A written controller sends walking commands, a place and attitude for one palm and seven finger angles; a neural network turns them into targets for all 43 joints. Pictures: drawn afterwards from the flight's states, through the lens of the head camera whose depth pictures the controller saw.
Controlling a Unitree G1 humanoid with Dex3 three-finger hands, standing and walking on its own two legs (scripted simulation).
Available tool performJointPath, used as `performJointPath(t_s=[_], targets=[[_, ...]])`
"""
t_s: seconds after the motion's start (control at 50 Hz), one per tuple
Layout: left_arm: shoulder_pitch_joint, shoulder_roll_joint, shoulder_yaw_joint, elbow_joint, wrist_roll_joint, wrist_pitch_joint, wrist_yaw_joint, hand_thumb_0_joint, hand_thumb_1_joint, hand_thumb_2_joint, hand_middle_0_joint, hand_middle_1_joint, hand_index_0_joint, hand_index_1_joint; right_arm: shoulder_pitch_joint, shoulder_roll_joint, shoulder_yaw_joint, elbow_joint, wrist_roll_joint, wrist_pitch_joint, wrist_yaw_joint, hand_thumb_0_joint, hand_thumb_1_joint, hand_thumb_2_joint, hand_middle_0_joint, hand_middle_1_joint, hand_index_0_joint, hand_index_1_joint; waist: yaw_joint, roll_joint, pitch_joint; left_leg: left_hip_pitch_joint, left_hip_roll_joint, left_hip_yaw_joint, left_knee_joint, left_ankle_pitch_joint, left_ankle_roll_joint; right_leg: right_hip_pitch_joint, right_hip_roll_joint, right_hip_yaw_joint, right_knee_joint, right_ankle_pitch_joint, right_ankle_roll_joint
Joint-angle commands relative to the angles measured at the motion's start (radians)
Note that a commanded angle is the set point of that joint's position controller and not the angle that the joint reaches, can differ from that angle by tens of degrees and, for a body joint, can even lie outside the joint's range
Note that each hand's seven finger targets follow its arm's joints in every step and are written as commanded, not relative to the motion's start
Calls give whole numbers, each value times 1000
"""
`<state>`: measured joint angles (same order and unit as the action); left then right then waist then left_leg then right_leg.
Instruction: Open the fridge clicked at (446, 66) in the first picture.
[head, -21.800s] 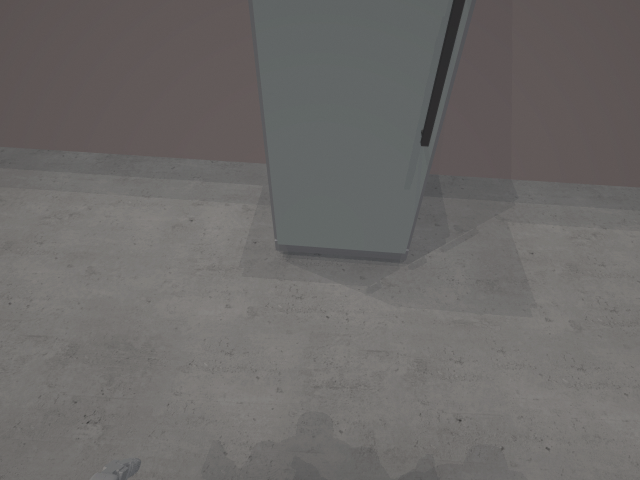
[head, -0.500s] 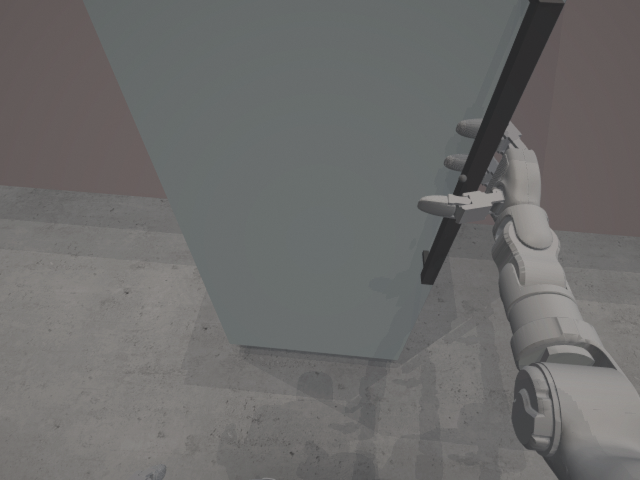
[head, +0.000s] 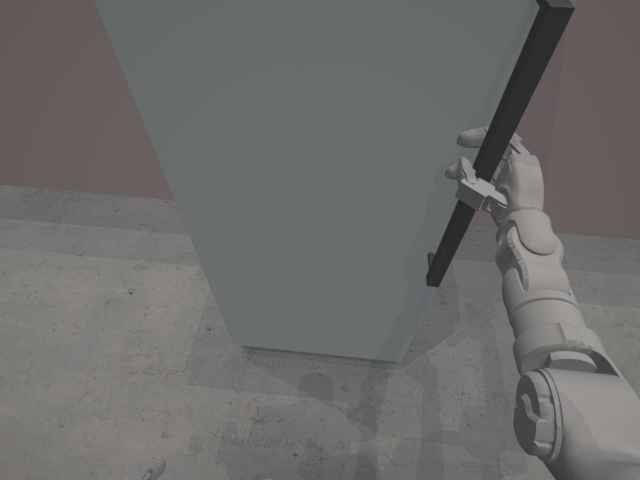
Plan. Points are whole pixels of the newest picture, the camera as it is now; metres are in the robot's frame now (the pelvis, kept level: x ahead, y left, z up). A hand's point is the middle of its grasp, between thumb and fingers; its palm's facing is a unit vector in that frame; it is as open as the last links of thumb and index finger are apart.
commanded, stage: grip the handle and tug to test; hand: right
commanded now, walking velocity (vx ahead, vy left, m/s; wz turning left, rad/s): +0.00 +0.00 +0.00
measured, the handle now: (471, 179) +0.51 -0.13 +0.11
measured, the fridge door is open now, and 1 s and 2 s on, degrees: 0 0 31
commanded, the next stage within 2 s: pull the door a little, standing still in 0.68 s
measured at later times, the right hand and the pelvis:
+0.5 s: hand (463, 183) +0.46 -0.11 +0.14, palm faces -0.04 +1.00 +0.02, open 5.1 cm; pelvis +0.00 +0.00 +0.00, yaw +2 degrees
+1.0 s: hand (465, 187) +0.45 -0.11 +0.14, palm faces -0.03 +1.00 +0.01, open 5.4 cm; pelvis +0.03 +0.00 +0.01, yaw +1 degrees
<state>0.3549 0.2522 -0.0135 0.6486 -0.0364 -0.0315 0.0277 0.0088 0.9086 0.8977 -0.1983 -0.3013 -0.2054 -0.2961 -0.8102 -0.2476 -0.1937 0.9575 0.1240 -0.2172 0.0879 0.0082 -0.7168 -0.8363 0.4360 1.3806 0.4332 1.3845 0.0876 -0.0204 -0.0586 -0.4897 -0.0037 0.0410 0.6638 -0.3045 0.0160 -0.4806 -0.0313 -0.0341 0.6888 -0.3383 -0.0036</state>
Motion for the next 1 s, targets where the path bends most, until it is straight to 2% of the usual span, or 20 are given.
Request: performJointPath(t_s=[0.0, 0.06, 0.1, 0.14, 0.16, 0.22, 0.26, 0.3, 0.4, 0.44, 0.54, 0.58, 0.64, 0.74, 0.76, 0.78, 0.8, 0.82, 0.92, 0.98], targets=[[39, 142, 46, -93, 0, -38, 14, 0, 900, 900, -200, -300, -200, -300, -487, -258, -104, -223, 20, -89, -9, 0, -900, -900, 450, 1400, 450, 1400, -5, 52, -377, 208, -16, -30, -76, 309, -1, 112, 43, 13, -74, 207, -30], [28, 136, 44, -101, -1, -37, 12, 0, 900, 900, -200, -300, -200, -300, -480, -224, -72, -226, 14, -83, -5, 0, -900, -900, 450, 1400, 450, 1400, -8, 18, -349, 196, -16, -24, -75, 306, 2, 107, 45, 12, -80, 201, -26], [31, 141, 45, -102, -1, -33, 14, 0, 900, 900, -200, -300, -200, -300, -457, -273, -111, -217, 9, -84, -11, 0, -900, -900, 450, 1400, 450, 1400, -13, 57, -352, 217, -15, -30, -77, 313, -2, 90, 43, 9, -80, 203, -30], [28, 140, 45, -106, 0, -30, 16, 0, 900, 900, -200, -300, -200, -300, -477, -274, -103, -241, 6, -84, -11, 0, -900, -900, 450, 1400, 450, 1400, -11, 29, -355, 221, -14, -32, -78, 315, -2, 92, 44, 6, -82, 198, -28], [24, 136, 44, -110, -3, -31, 14, 0, 900, 900, -200, -300, -200, -300, -466, -236, -75, -239, 7, -82, -8, 0, -900, -900, 450, 1400, 450, 1400, -9, 19, -347, 206, -16, -28, -80, 308, 1, 104, 44, 8, -84, 199, -27], [27, 138, 47, -105, -3, -34, 12, 0, 900, 900, -200, -300, -200, -300, -489, -207, -56, -238, 14, -83, -12, 0, -900, -900, 450, 1400, 450, 1400, 4, 28, -334, 174, -20, -22, -84, 281, 1, 120, 40, 14, -84, 186, -26], [32, 143, 49, -105, -1, -36, 14, 0, 900, 900, -200, -300, -200, -300, -467, -236, -86, -223, 20, -81, -13, 0, -900, -900, 450, 1400, 450, 1400, -1, 62, -338, 196, -19, -28, -90, 278, -3, 102, 40, 9, -86, 174, -29], [27, 143, 49, -114, 0, -35, 14, 0, 900, 900, -200, -300, -200, -300, -408, -270, -122, -253, 21, -87, -10, 0, -900, -900, 450, 1400, 450, 1400, -28, 56, -378, 247, -16, -34, -81, 321, -1, 99, 43, 2, -87, 205, -29], [12, 140, 49, -131, -4, -30, 13, 0, 900, 900, -200, -300, -200, -300, -315, -270, -127, -306, 22, -77, 2, 0, -900, -900, 450, 1400, 450, 1400, -46, 43, -365, 264, -17, -31, -80, 356, 2, 103, 41, -6, -93, 235, -29], [2, 135, 50, -143, -5, -30, 11, 0, 900, 900, -200, -300, -200, -300, -289, -234, -99, -354, 27, -67, 6, 0, -900, -900, 450, 1400, 450, 1400, -48, 18, -376, 263, -18, -29, -82, 374, 4, 129, 41, -10, -92, 254, -29], [-10, 137, 53, -163, -7, -21, 10, 0, 900, 900, -200, -300, -200, -300, -166, -257, -133, -416, 38, -31, 4, 0, -900, -900, 450, 1400, 450, 1400, -72, 54, -362, 312, -17, -24, -84, 427, 3, 119, 37, -17, -104, 296, -28], [-15, 134, 56, -176, -5, -20, 8, 0, 900, 900, -200, -300, -200, -300, -115, -242, -135, -460, 44, -19, 3, 0, -900, -900, 450, 1400, 450, 1400, -82, 60, -378, 343, -16, -24, -81, 477, 5, 132, 39, -22, -103, 343, -30], [-35, 125, 57, -193, -9, -17, 1, 0, 900, 900, -200, -300, -200, -300, -28, -214, -120, -563, 47, 3, 6, 0, -900, -900, 450, 1400, 450, 1400, -102, 13, -401, 363, -13, -22, -71, 559, 8, 171, 36, -31, -103, 430, -27], [-46, 118, 59, -198, -9, -7, -4, 0, 900, 900, -200, -300, -200, -300, 10, -164, -74, -659, 40, 47, -7, 0, -900, -900, 450, 1400, 450, 1400, -93, 6, -382, 350, -15, -14, -74, 594, 5, 215, 27, -24, -102, 513, -25], [-46, 119, 58, -198, -8, -6, -4, 0, 900, 900, -200, -300, -200, -300, 20, -145, -64, -652, 44, 64, -8, 0, -900, -900, 450, 1400, 450, 1400, -87, 14, -368, 346, -17, -12, -79, 603, 4, 217, 28, -25, -101, 517, -25], [-40, 119, 57, -187, -9, -1, -2, 0, 900, 900, -200, -300, -200, -300, -61, -105, -8, -658, 37, 72, -16, 0, -900, -900, 450, 1400, 450, 1400, -51, 32, -338, 322, -17, -5, -87, 587, 1, 224, 25, -18, -100, 512, -26], [-44, 115, 59, -181, -12, -3, -1, 0, 900, 900, -200, -300, -200, -300, -131, -49, 39, -665, 37, 84, -25, 0, -900, -900, 450, 1400, 450, 1400, -33, 9, -332, 278, -21, -7, -91, 572, -2, 248, 24, -14, -92, 505, -27], [-31, 120, 62, -158, -9, 1, 4, 0, 900, 900, -200, -300, -200, -300, -193, -77, 22, -623, 30, 97, -37, 0, -900, -900, 450, 1400, 450, 1400, -13, 28, -311, 247, -22, -3, -94, 542, -4, 249, 20, -4, -86, 482, -25], [-40, 109, 61, -169, 1, 3, -2, 0, 900, 900, -200, -300, -200, -300, -69, -33, 38, -667, 19, 106, -50, 0, -900, -900, 450, 1400, 450, 1400, -56, -1, -397, 287, -14, 2, -74, 592, 2, 294, 24, 1, -79, 590, -22], [-50, 111, 60, -177, 3, 3, -6, 0, 900, 900, -200, -300, -200, -300, 10, -25, 44, -691, 24, 106, -41, 0, -900, -900, 450, 1400, 450, 1400, -74, 53, -411, 329, -13, 7, -70, 621, 5, 290, 21, 5, -82, 627, -22]])
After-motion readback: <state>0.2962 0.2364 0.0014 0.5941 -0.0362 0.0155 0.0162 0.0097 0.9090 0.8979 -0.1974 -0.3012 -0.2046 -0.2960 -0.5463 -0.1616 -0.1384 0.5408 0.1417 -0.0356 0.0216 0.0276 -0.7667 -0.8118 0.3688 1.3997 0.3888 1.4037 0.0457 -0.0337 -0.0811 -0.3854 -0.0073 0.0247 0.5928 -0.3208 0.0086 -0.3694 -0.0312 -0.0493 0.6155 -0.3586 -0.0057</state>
